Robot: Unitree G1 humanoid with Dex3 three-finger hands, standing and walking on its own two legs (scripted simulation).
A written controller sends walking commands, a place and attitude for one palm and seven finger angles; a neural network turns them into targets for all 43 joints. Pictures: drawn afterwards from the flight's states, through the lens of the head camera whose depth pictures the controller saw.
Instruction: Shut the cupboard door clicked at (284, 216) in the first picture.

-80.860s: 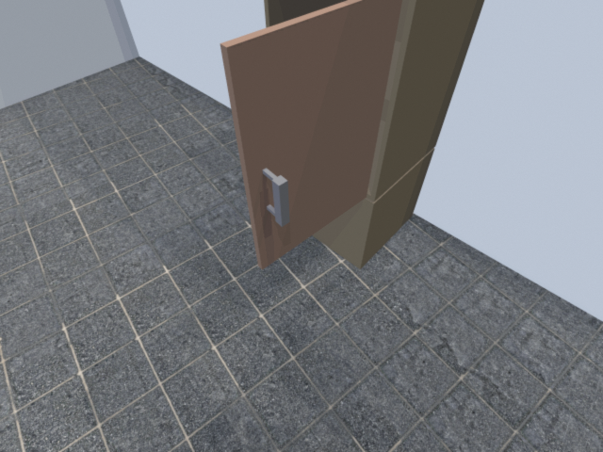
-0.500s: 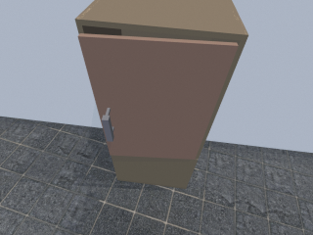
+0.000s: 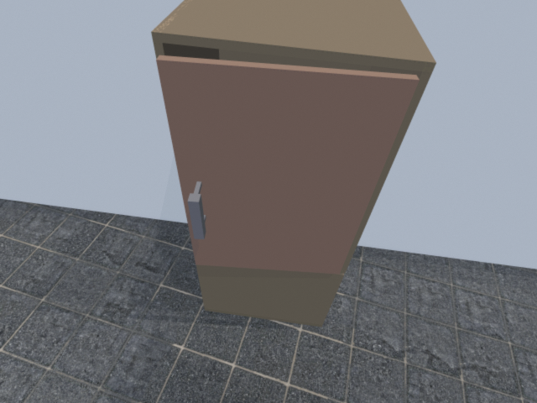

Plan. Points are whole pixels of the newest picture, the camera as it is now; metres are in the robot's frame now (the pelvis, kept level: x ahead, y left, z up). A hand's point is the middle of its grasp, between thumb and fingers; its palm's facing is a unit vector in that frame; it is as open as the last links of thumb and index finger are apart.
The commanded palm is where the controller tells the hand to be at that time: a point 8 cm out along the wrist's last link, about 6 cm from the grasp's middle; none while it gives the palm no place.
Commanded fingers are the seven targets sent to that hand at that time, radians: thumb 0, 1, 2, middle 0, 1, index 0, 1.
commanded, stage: shuffle to correct the standing spot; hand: left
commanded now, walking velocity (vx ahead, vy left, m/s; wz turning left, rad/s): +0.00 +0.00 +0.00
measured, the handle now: (199, 210) +0.52 +0.18 -0.07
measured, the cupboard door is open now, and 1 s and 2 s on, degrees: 5 5 5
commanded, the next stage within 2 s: come to a stop and stand still in 0.38 s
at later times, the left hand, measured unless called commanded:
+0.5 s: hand out of the picture -0.04 +0.14 -0.19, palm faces +0.07 -0.99 -0.12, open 7.4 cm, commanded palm none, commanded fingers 0.00 0.90 0.90 -0.20 -0.30 -0.20 -0.30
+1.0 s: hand out of the picture +0.06 +0.18 -0.17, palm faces +0.00 -0.97 -0.26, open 7.3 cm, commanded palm none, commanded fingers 0.00 0.90 0.90 -0.20 -0.30 -0.20 -0.30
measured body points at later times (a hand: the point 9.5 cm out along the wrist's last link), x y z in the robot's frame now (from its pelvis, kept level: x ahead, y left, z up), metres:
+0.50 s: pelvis +0.04 -0.01 -0.01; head +0.04 +0.02 +0.44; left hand -0.04 +0.20 -0.17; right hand +0.05 -0.23 -0.15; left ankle +0.07 +0.08 -0.73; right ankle -0.02 -0.11 -0.73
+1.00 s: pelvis +0.01 -0.02 +0.00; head +0.02 -0.01 +0.45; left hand +0.06 +0.23 -0.15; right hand +0.05 -0.25 -0.16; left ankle +0.07 +0.08 -0.73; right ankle -0.02 -0.11 -0.73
